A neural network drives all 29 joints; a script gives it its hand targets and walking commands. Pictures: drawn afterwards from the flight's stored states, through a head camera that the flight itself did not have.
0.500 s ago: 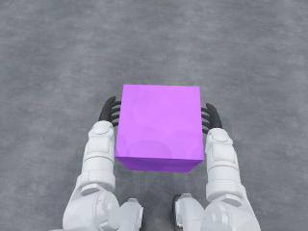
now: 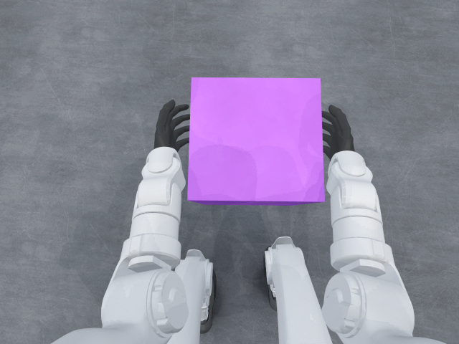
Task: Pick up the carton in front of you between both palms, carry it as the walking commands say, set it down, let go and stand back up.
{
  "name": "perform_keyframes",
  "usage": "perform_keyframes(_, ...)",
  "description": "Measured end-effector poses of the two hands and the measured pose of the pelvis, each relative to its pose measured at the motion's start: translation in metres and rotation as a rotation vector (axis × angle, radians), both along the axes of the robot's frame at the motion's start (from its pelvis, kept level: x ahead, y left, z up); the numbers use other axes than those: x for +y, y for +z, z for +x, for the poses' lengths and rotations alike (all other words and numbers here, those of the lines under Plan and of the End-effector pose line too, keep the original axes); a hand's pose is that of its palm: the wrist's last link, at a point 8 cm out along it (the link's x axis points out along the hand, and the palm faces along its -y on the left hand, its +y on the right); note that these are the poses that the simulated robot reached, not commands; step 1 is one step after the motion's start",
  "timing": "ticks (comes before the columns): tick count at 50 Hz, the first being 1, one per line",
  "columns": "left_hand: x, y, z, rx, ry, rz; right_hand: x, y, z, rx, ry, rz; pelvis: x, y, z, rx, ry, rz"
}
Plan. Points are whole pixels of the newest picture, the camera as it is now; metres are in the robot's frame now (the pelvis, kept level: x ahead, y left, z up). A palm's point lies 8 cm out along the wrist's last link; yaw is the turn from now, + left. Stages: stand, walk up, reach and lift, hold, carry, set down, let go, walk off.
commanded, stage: set down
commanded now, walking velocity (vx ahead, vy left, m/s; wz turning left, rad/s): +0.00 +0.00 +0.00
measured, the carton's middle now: (250, 154) +0.44 -0.05 -0.15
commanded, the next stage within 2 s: none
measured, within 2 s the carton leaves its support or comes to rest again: rests again in 1.38 s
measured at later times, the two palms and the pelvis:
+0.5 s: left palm (203, 154) +0.47 +0.05 -0.23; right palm (332, 156) +0.44 -0.24 -0.24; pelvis -0.03 -0.01 -0.12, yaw +3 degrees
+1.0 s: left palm (218, 159) +0.50 +0.03 -0.37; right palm (324, 160) +0.47 -0.27 -0.38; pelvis -0.05 -0.01 -0.21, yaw +5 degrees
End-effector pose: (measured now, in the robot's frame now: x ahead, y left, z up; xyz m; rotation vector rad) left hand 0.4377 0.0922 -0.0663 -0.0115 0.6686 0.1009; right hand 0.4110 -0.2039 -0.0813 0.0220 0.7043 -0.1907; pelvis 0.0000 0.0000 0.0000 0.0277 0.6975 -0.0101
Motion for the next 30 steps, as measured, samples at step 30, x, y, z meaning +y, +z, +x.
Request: perform_keyframes(30,-0.046,-0.191,0.038,0.019,-0.024,0.016,-0.048,-0.186,0.04,0.024,0.012,-0.021,-0.009,-0.143,-0.039,0.089,0.02,0.042)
